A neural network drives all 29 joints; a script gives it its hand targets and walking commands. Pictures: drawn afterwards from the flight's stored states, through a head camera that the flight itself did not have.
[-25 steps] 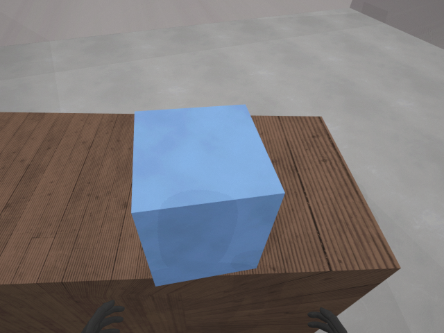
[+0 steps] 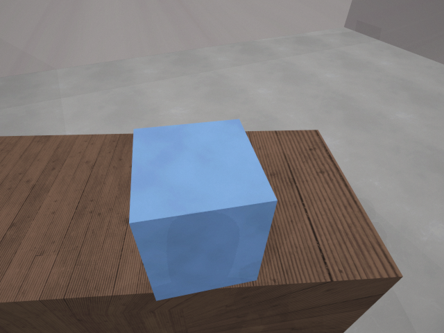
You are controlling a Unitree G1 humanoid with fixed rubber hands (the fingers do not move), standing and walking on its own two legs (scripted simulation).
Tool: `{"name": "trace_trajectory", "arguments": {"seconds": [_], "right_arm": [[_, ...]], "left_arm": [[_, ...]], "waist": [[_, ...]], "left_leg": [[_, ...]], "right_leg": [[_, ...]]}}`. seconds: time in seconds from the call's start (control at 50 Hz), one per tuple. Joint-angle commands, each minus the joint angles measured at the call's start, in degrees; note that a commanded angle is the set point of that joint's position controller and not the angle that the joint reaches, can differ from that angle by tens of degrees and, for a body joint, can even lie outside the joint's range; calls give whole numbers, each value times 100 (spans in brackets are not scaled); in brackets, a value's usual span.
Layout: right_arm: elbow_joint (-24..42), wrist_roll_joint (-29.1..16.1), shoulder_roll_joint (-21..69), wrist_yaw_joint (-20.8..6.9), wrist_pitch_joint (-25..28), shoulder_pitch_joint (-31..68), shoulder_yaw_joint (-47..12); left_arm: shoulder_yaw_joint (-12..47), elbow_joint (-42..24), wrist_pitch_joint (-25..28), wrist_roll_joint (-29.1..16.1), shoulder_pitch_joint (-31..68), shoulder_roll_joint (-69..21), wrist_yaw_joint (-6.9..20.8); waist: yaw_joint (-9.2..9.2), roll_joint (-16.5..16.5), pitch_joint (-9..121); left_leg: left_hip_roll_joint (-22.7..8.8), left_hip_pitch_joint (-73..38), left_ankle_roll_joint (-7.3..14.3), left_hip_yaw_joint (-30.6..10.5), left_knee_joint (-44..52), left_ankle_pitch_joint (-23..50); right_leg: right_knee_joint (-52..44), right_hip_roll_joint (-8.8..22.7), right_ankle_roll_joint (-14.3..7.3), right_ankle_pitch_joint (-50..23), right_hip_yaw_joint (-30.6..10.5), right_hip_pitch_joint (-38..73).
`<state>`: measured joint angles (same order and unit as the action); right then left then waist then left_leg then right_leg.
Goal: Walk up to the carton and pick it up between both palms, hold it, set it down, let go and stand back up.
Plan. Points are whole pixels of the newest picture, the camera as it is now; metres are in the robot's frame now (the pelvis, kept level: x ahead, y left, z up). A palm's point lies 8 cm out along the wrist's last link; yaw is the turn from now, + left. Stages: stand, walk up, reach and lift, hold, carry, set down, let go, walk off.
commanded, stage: stand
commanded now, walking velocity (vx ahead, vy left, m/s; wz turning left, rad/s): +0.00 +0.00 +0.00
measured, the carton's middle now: (198, 208) +0.35 +0.06 +0.06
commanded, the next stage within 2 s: none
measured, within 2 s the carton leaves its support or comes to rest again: neither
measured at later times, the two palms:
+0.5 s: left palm out of the picture +0.04 +0.28 -0.12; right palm out of the picture +0.04 -0.28 -0.12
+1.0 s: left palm out of the picture +0.03 +0.28 -0.12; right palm out of the picture +0.02 -0.28 -0.12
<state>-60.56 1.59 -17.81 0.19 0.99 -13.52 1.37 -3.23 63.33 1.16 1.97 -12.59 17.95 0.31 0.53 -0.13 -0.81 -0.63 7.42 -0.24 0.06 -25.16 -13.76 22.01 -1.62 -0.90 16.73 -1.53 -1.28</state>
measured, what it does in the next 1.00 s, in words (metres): stands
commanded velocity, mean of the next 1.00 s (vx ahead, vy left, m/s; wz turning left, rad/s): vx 0.00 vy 0.00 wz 0.00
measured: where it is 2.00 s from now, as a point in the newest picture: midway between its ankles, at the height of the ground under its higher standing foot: outside the picture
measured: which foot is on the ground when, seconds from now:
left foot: down 0.00-1.00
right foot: down 0.00-1.00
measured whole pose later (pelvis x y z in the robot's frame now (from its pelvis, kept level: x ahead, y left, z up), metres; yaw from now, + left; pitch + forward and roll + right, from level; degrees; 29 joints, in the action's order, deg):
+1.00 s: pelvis -0.03 +0.00 +0.01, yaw +0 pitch -4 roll +0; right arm -64.6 0.9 -16.9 -0.1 0.8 -8.4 0.8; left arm -1.7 65.5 1.2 0.8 -8.2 17.5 0.3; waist -0.3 -0.3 -3.7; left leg -1.0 7.3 -0.5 0.2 -20.2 -8.8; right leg 18.7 -1.8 -0.9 12.4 -1.9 -2.1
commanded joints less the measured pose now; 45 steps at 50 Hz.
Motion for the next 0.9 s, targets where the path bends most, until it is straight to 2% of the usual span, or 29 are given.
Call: {"name": "trace_trajectory", "arguments": {"seconds": [0.0,0.18,0.28,0.32,0.88], "right_arm": [[492,-23,-1364,97,195,391,242],[322,-36,-1250,96,183,497,222],[260,-46,-1220,82,171,557,227],[250,-35,-1238,81,171,590,230],[11,-70,-1294,58,123,700,190]], "left_arm": [[-249,-494,210,-36,407,1276,-79],[-220,-403,205,-67,439,1230,-82],[-223,-401,201,-77,492,1217,-84],[-213,-400,193,-81,517,1200,-79],[-104,-226,150,-116,637,1281,-76]], "waist": [[-31,37,-148],[-59,77,-246],[-64,-42,-262],[-69,56,-219],[-81,52,-73]], "left_leg": [[-643,-185,267,-595,518,1725],[-669,-220,243,-596,696,1468],[-668,-246,219,-607,763,1353],[-663,-228,211,-594,776,1297],[-684,-288,187,-566,863,1087]], "right_leg": [[-626,745,-159,-1671,-609,-614],[-773,766,-133,-1359,-586,-694],[-818,759,-108,-1253,-577,-766],[-825,782,-121,-1219,-593,-722],[-884,791,-124,-1123,-647,-678]]}}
